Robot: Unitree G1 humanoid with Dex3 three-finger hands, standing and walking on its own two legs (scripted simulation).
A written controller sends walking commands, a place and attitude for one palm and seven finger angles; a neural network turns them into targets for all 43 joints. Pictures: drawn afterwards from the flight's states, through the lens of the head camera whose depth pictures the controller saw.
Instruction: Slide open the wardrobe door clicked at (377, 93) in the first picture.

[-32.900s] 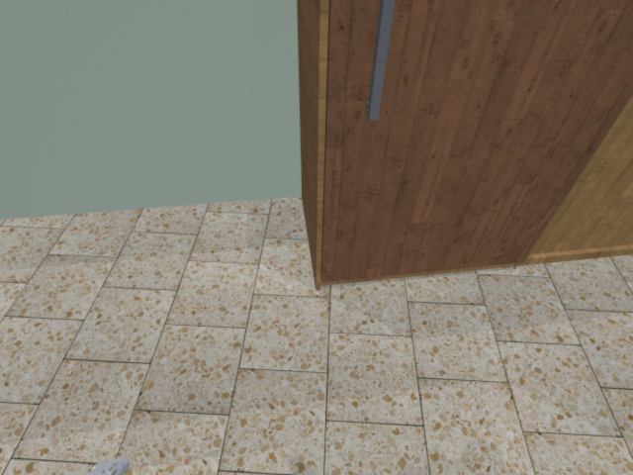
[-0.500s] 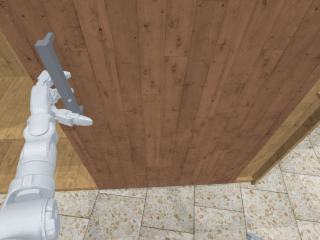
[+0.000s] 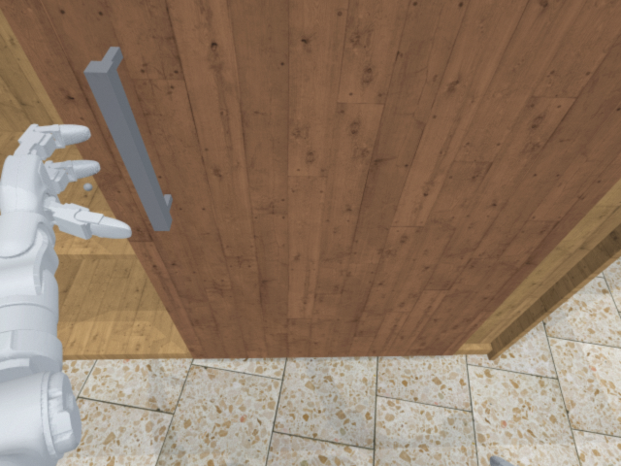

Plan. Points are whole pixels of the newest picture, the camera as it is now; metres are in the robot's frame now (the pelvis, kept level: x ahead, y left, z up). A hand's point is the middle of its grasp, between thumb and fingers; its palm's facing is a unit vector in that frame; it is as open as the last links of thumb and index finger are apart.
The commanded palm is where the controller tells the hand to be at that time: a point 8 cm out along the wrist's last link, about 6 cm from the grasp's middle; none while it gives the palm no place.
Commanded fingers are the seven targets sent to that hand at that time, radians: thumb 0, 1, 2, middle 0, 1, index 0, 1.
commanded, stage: slip the hand off the handle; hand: left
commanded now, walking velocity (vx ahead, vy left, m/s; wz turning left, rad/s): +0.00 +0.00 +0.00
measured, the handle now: (141, 151) +0.47 +0.25 +0.14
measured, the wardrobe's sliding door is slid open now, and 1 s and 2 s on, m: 0.66 0.66 0.66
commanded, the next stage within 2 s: draw the hand back to the body in 0.70 s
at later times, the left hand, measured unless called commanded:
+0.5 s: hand (59, 243) +0.33 +0.30 +0.13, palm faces +0.34 -0.93 -0.15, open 14.6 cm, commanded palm +0.29 +0.33 +0.13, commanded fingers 0.00 -0.55 0.20 -0.25 -1.15 -0.25 -1.15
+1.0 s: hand (51, 280) +0.27 +0.27 +0.15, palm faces +0.10 -0.99 -0.03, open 14.7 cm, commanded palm +0.23 +0.32 +0.14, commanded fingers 0.00 -0.55 0.20 -0.25 -1.15 -0.25 -1.15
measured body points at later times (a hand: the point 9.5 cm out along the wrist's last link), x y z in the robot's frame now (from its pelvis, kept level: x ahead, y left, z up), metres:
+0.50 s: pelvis -0.01 +0.00 +0.00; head +0.00 +0.00 +0.45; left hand +0.30 +0.34 +0.14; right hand +0.14 -0.24 -0.09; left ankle +0.02 +0.10 -0.73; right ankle -0.02 -0.11 -0.73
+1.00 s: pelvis -0.01 -0.02 +0.00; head -0.03 -0.03 +0.45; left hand +0.25 +0.32 +0.15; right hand +0.16 -0.26 -0.08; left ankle +0.02 +0.10 -0.73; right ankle -0.02 -0.11 -0.73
